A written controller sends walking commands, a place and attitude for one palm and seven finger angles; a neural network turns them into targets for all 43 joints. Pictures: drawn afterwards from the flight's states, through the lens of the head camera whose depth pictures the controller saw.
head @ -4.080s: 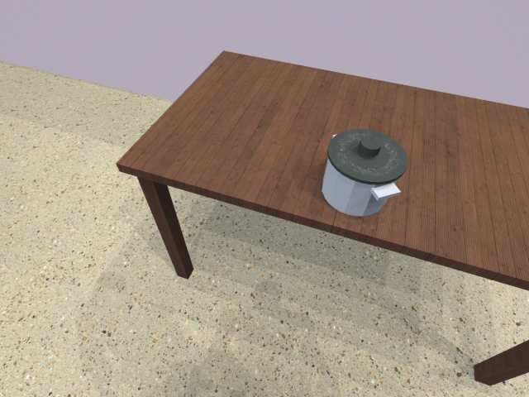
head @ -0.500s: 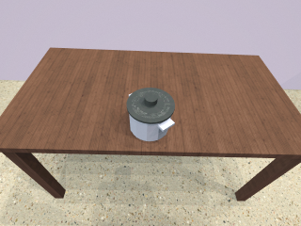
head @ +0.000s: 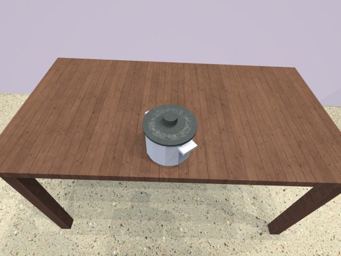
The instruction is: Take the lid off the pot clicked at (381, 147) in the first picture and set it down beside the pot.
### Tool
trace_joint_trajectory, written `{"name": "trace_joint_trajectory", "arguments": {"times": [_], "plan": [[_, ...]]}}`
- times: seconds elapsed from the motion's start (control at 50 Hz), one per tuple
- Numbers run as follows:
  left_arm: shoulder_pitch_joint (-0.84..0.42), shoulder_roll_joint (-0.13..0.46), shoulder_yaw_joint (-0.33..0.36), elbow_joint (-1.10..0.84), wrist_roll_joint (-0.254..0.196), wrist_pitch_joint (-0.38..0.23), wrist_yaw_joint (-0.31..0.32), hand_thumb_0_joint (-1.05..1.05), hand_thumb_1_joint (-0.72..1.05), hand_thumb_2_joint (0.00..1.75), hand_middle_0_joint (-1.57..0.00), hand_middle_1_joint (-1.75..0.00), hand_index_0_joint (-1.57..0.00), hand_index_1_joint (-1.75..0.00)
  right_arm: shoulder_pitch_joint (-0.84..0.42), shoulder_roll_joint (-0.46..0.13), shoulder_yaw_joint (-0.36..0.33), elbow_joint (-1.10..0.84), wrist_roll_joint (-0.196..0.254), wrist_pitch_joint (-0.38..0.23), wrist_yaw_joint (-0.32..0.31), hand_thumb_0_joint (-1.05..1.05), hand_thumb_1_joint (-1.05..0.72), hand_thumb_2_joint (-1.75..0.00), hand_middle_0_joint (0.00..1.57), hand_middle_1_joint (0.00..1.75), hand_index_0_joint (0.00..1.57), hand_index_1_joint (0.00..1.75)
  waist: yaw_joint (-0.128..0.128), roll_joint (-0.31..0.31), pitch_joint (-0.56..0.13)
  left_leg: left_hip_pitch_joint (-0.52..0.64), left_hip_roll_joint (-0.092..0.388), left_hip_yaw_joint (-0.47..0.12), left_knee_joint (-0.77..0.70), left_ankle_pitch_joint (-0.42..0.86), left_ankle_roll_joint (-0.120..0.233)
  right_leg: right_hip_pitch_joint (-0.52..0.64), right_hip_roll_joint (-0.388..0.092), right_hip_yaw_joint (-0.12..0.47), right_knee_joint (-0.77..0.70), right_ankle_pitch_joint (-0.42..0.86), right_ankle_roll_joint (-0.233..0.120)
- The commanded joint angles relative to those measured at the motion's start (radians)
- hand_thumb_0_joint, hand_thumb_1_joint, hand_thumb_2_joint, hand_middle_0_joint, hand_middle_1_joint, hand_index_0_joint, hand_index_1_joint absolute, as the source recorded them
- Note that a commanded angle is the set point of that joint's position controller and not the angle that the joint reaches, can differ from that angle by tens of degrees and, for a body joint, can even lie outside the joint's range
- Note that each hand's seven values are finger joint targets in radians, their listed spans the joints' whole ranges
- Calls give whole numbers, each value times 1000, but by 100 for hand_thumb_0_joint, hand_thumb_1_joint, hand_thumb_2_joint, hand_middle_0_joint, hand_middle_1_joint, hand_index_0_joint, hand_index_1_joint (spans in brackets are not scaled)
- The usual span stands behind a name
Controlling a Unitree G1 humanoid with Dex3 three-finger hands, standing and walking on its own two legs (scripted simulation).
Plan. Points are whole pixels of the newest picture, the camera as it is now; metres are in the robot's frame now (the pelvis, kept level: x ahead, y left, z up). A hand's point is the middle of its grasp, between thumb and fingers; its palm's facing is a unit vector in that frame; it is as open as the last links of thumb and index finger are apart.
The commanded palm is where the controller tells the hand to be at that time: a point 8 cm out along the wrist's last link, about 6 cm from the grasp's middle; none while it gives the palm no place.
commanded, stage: come to a stop and stand still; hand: left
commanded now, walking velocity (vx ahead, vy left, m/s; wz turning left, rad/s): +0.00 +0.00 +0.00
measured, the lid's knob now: (170, 118) +0.48 +0.04 +0.04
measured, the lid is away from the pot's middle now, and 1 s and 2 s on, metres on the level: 0.00 0.00 0.00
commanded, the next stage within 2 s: look again from close up in 0.10 s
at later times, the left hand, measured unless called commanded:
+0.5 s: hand out of the picture -0.02 +0.15 -0.18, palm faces +0.03 -0.99 -0.16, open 7.4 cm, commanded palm none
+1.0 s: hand out of the picture -0.03 +0.14 -0.18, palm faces +0.04 -0.99 -0.13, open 7.4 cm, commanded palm none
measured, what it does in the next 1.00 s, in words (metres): stands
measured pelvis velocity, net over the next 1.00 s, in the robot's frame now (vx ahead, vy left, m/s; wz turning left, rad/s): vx -0.01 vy -0.01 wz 0.01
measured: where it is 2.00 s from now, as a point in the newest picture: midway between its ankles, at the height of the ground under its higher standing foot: outside the picture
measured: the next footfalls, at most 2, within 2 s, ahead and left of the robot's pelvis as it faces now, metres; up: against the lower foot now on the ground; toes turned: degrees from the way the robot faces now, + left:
none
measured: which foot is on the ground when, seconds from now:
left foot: down 0.00-1.00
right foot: down 0.00-1.00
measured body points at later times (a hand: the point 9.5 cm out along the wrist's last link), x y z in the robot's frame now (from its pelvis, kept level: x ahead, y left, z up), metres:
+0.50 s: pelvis +0.00 -0.01 +0.00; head +0.00 +0.00 +0.45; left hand -0.02 +0.20 -0.16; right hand -0.01 -0.23 -0.16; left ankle -0.02 +0.06 -0.74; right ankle -0.03 -0.16 -0.74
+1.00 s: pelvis -0.01 -0.01 +0.00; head +0.00 +0.01 +0.45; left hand -0.03 +0.20 -0.17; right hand -0.02 -0.22 -0.15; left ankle -0.02 +0.06 -0.74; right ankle -0.03 -0.16 -0.74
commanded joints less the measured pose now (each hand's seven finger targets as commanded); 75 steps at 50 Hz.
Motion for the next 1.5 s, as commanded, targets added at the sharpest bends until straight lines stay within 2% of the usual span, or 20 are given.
{"name": "trace_joint_trajectory", "arguments": {"times": [0.0, 0.16, 0.22, 0.24, 0.38, 0.5, 0.54, 0.6, 0.76, 0.78, 0.94, 1.02, 1.08, 1.12, 1.18, 1.2, 1.3, 1.36, 1.42, 1.48], "plan": [[71, 94, 12, -29, 1, -16, 10, 0, 90, 90, -20, -30, -20, -30, 57, -89, -14, -24, 5, -17, -7, 0, -90, -90, 20, 30, 20, 30, 1, -6, 44, 18, 162, -154, -93, 300, -28, -54, -51, 29, -53, 190, -80], [79, 90, 11, -24, 1, -19, 11, 0, 90, 90, -20, -30, -20, -30, 64, -85, -13, -9, 5, -19, -7, 0, -90, -90, 20, 30, 20, 30, 2, 13, 32, 27, 161, -151, -99, 274, -31, -49, -53, 36, -60, 180, -81], [79, 85, 10, -22, 2, -18, 11, 0, 90, 90, -20, -30, -20, -30, 64, -81, -12, -5, 6, -18, -7, 0, -90, -90, 20, 30, 20, 30, 3, -2, 58, 9, 162, -152, -105, 255, -29, -54, -52, 32, -66, 170, -81], [80, 85, 9, -19, 2, -18, 10, 0, 90, 90, -20, -30, -20, -30, 68, -80, -12, -2, 5, -18, -6, 0, -90, -90, 20, 30, 20, 30, 3, 14, 53, 10, 161, -151, -109, 241, -30, -54, -52, 34, -68, 161, -81], [87, 79, 8, -11, 1, -20, 10, 0, 90, 90, -20, -30, -20, -30, 83, -70, -11, 9, 6, -19, -6, 0, -90, -90, 20, 30, 20, 30, 3, 13, 50, 10, 163, -150, -117, 213, -30, -54, -51, 32, -72, 150, -80], [91, 78, 7, -10, 2, -21, 9, 0, 90, 90, -20, -30, -20, -30, 84, -59, -12, 19, 8, -18, -5, 0, -90, -90, 20, 30, 20, 30, 6, -16, 69, -15, 161, -151, -114, 190, -27, -51, -48, 32, -80, 152, -81], [99, 72, 6, -6, 2, -22, 10, 0, 90, 90, -20, -30, -20, -30, 85, -60, -11, 19, 7, -18, -5, 0, -90, -90, 20, 30, 20, 30, 5, -1, 70, -11, 159, -149, -116, 177, -29, -63, -52, 36, -80, 145, -82], [99, 75, 6, -6, 1, -24, 10, 0, 90, 90, -20, -30, -20, -30, 89, -55, -11, 24, 8, -19, -5, 0, -90, -90, 20, 30, 20, 30, 5, -11, 66, -13, 160, -150, -111, 189, -28, -52, -47, 35, -81, 157, -83], [114, 62, 4, 3, 2, -26, 11, 0, 90, 90, -20, -30, -20, -30, 97, -47, -12, 32, 8, -23, -7, 0, -90, -90, 20, 30, 20, 30, 4, 19, 56, -3, 159, -151, -108, 211, -28, -55, -51, 33, -79, 161, -81], [113, 61, 5, 2, 2, -26, 11, 0, 90, 90, -20, -30, -20, -30, 101, -45, -11, 31, 8, -23, -7, 0, -90, -90, 20, 30, 20, 30, 3, 3, 52, -3, 160, -151, -108, 209, -28, -52, -50, 31, -78, 160, -81], [116, 56, 4, 5, 3, -23, 11, 0, 90, 90, -20, -30, -20, -30, 104, -43, -12, 33, 9, -23, -7, 0, -90, -90, 20, 30, 20, 30, 4, 12, 74, -22, 161, -160, -120, 189, -26, -58, -48, 26, -76, 144, -79], [118, 40, 2, 8, 3, -17, 7, 0, 90, 90, -20, -30, -20, -30, 103, -51, -19, 36, 7, -23, -9, 0, -90, -90, 20, 30, 20, 30, -1, 6, 68, -25, 189, -194, -153, 80, -15, -65, -25, -4, -55, 87, -66], [118, 35, 5, 4, 8, -9, 3, 0, 90, 90, -20, -30, -20, -30, 95, -61, -29, 34, 4, -17, -11, 0, -90, -90, 20, 30, 20, 30, -3, 57, 89, -39, 214, -230, -186, -11, -3, -101, -9, -31, -21, 40, -60], [123, 33, 9, 0, 9, -6, 1, 0, 90, 90, -20, -30, -20, -30, 91, -65, -35, 28, 2, -14, -13, 0, -90, -90, 20, 30, 20, 30, -1, 57, 106, -61, 226, -240, -185, -31, 7, -115, -4, -39, -6, 27, -61], [127, 35, 13, -3, 11, -5, -1, 0, 90, 90, -20, -30, -20, -30, 102, -69, -41, 27, 0, -13, -17, 0, -90, -90, 20, 30, 20, 30, -6, 63, 80, -40, 236, -244, -152, 42, 16, -125, 1, -41, 16, 40, -65], [132, 39, 15, -4, 10, -5, -2, 0, 90, 90, -20, -30, -20, -30, 100, -66, -44, 26, 1, -12, -18, 0, -90, -90, 20, 30, 20, 30, -3, 42, 82, -47, 240, -244, -135, 72, 21, -120, 2, -42, 16, 53, -68], [142, 39, 25, -21, 11, -1, -3, 0, 90, 90, -20, -30, -20, -30, 107, -76, -56, 23, -2, -9, -25, 0, -90, -90, 20, 30, 20, 30, -7, 42, 46, -34, 251, -228, -72, 190, 25, -118, 8, -41, 46, 98, -75], [156, 44, 34, -28, 12, 1, -2, 0, 90, 90, -20, -30, -20, -30, 94, -75, -60, 17, -3, -5, -28, 0, -90, -90, 20, 30, 20, 30, -7, 31, 34, -48, 234, -191, -13, 234, 10, -96, -1, -14, 44, 166, -86], [163, 58, 42, -39, 13, 2, 1, 0, 90, 90, -20, -30, -20, -30, 82, -63, -62, 8, -3, 1, -30, 0, -90, -90, 20, 30, 20, 30, -7, -41, 36, -95, 195, -122, 62, 221, -17, -53, -29, 35, 18, 268, -106], [170, 84, 50, -46, 14, 3, 5, 0, 90, 90, -20, -30, -20, -30, 73, -43, -58, 4, -2, 5, -32, 0, -90, -90, 20, 30, 20, 30, -10, -108, -6, -107, 148, -51, 157, 200, -48, 9, -80, 88, 4, 440, -136]]}}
